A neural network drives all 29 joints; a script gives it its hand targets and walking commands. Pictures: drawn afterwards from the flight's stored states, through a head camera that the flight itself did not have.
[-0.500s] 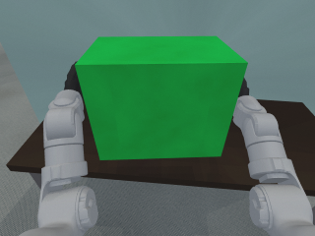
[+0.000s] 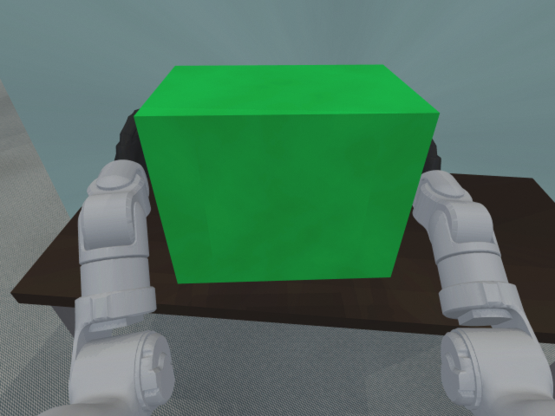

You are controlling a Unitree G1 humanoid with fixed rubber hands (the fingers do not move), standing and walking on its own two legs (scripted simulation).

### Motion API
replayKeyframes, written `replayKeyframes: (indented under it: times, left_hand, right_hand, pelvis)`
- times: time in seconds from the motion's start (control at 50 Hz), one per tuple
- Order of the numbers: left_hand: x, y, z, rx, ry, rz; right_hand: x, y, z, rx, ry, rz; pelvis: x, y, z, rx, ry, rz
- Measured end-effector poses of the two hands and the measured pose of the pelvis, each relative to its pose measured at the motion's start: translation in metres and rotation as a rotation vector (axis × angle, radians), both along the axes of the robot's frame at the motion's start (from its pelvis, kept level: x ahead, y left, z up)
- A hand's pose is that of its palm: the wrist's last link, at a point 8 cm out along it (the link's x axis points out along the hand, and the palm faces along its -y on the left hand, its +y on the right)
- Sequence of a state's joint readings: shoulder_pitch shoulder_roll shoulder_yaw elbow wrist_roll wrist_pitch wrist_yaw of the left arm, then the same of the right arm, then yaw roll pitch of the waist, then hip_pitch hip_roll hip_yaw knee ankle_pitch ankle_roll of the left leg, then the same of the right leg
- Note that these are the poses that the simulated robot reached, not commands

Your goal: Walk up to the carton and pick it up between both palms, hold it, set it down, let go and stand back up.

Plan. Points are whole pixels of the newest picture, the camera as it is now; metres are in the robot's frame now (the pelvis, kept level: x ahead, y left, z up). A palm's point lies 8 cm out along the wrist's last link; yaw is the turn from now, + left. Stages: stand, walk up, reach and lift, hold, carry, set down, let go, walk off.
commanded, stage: hold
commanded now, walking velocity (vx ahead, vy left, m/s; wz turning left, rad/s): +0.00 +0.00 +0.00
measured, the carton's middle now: (282, 171) +0.38 -0.01 +0.21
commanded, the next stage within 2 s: none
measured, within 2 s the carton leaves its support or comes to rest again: neither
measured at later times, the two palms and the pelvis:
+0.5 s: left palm (132, 168) +0.36 +0.19 +0.23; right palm (420, 174) +0.36 -0.20 +0.22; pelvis +0.00 +0.00 +0.00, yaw +0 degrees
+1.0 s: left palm (130, 169) +0.36 +0.19 +0.23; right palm (418, 173) +0.36 -0.20 +0.22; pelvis +0.00 +0.00 +0.00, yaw +1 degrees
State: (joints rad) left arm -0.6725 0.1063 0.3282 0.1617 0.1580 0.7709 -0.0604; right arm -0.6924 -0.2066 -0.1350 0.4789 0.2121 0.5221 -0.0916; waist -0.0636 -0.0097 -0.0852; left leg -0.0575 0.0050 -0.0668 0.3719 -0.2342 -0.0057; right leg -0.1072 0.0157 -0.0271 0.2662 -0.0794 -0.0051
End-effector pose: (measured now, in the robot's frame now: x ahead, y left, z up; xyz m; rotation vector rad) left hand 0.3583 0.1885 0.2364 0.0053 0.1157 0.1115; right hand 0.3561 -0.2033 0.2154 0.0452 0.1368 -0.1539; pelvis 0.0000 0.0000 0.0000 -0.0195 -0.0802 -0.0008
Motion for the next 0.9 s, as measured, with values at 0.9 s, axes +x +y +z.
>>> replayKeyframes:
  times: [0.9]
  left_hand:
    - [0.0, 0.0064, -0.0029, -0.001, -0.005, 0.013]
  right_hand:
    - [0.0042, 0.006, 0.0044, -0.026, -0.004, 0.006]
  pelvis:
    - [0.0039, -0.0003, 0.0001, -0.004, 0.008, 0.013]
